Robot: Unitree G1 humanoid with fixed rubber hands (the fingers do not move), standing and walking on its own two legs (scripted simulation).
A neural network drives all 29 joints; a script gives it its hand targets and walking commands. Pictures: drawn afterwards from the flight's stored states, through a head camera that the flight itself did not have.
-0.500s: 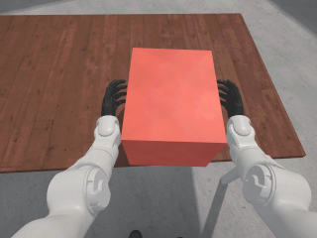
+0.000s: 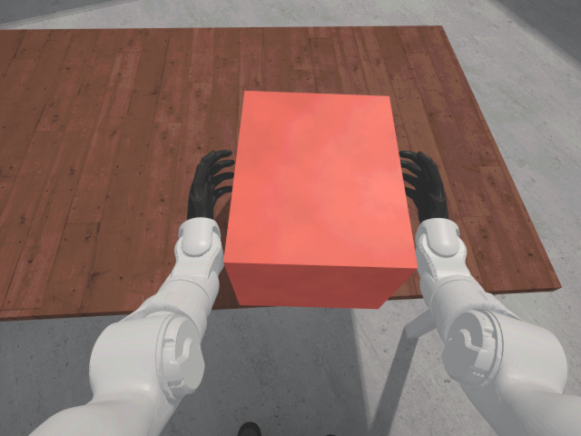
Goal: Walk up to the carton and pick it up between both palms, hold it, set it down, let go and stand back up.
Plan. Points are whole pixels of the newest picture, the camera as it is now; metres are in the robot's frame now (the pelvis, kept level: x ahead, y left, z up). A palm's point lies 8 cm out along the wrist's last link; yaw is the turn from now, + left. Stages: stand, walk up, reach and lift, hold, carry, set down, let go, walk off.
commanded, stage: reach and lift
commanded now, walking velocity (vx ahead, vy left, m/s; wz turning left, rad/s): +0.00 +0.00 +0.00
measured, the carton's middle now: (313, 202) +0.47 -0.02 -0.04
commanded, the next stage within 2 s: none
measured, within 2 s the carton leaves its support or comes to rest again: leaves its support in 0.62 s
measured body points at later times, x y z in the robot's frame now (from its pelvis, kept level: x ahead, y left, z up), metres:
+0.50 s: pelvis -0.02 +0.00 +0.00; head +0.09 +0.02 +0.44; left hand +0.42 +0.15 +0.01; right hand +0.41 -0.18 +0.02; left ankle +0.01 +0.12 -0.73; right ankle -0.03 -0.11 -0.73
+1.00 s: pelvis -0.04 +0.01 +0.00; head +0.02 +0.02 +0.45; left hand +0.40 +0.16 +0.06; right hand +0.40 -0.16 +0.08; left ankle +0.01 +0.12 -0.73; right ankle -0.03 -0.11 -0.73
